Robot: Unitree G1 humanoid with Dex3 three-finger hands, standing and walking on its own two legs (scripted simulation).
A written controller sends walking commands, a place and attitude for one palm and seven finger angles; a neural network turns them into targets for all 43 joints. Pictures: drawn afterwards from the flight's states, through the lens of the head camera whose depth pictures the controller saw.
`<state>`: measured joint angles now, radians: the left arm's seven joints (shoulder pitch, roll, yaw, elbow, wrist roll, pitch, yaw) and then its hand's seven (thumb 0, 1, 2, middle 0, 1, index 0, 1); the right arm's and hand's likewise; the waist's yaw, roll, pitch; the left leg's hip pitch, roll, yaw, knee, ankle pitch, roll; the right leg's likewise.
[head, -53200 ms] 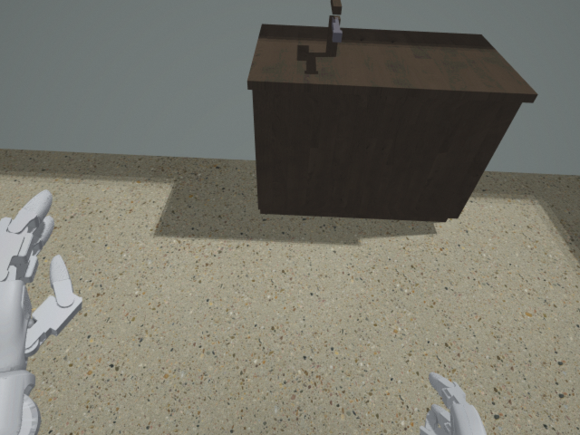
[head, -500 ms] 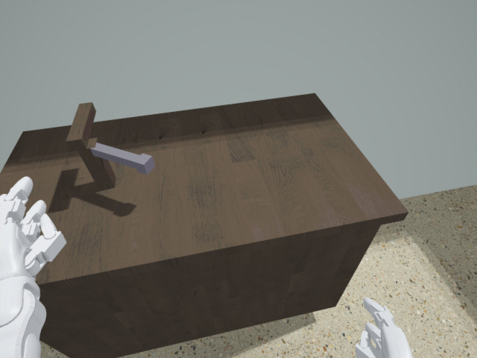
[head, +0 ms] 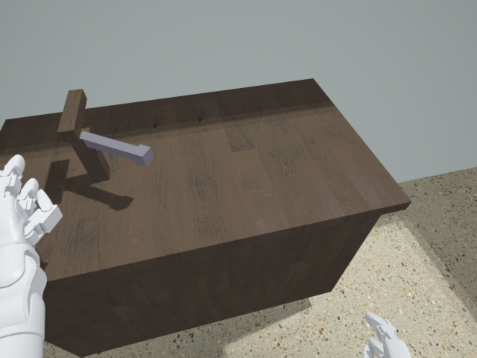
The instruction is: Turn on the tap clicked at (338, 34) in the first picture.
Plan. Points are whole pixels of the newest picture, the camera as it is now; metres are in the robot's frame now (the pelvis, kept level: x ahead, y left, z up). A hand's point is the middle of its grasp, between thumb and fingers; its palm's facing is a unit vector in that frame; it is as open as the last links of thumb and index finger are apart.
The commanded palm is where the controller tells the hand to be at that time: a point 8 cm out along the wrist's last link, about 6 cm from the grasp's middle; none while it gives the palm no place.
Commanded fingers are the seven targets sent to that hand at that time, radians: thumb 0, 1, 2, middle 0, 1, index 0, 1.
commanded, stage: reach beside the lever's end, fingers flat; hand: left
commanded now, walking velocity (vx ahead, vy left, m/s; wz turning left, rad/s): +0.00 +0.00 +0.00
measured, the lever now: (143, 155) +0.45 +0.22 +0.09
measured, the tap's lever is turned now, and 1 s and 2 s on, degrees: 55 55 55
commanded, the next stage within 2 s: push the lever round in 0.80 s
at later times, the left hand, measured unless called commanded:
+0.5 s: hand (51, 199) +0.33 +0.35 +0.09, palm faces +0.53 -0.84 -0.11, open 7.8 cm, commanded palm +0.28 +0.37 +0.09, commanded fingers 0.00 0.90 0.90 -0.15 -0.15 -0.15 -0.15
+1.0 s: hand (54, 200) +0.33 +0.34 +0.08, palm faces +0.52 -0.85 -0.11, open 7.8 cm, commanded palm +0.29 +0.37 +0.08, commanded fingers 0.00 0.90 0.90 -0.15 -0.15 -0.15 -0.15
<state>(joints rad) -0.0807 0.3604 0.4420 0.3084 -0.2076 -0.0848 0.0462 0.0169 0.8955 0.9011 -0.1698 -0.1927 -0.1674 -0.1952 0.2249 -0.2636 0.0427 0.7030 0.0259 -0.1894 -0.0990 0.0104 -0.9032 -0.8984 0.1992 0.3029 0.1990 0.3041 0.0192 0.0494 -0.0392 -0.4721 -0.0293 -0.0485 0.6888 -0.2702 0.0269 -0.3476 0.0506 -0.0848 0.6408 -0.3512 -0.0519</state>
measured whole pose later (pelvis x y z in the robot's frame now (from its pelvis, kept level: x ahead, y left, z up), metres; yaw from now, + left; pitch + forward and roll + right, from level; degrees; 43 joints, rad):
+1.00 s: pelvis +0.00 +0.00 -0.01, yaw +0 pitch +7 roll -3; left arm -0.21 0.44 0.51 0.55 -0.20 -0.18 -0.02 0.02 0.90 0.90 -0.15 -0.15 -0.15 -0.15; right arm 0.27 -0.28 0.03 0.68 0.03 -0.11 -0.09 0.01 -0.90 -0.90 0.20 0.30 0.20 0.30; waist -0.01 0.05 -0.07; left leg -0.58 -0.02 -0.05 0.77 -0.30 0.03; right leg -0.45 0.06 -0.09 0.70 -0.37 -0.05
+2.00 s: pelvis +0.00 +0.00 -0.01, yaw -1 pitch +6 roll -2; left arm -0.21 0.30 0.41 0.45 -0.14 -0.15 0.21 0.02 0.90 0.90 -0.15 -0.15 -0.15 -0.15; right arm 0.24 -0.25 0.03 0.68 0.01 -0.07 -0.07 0.01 -0.90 -0.90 0.20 0.30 0.20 0.30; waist -0.01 0.05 -0.08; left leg -0.57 -0.02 -0.05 0.77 -0.31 0.03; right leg -0.44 0.06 -0.09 0.71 -0.38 -0.05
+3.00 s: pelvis +0.01 -0.01 -0.01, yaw +0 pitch +7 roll -2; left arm -0.43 0.12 0.31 0.55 0.01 -0.07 0.66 0.02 0.90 0.90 -0.15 -0.15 -0.15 -0.15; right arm 0.23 -0.23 -0.01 0.72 -0.03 0.02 -0.02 0.01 -0.91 -0.90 0.20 0.30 0.20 0.30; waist -0.04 0.05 -0.11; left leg -0.60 -0.02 -0.07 0.79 -0.32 0.01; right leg -0.47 0.07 -0.10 0.74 -0.40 -0.07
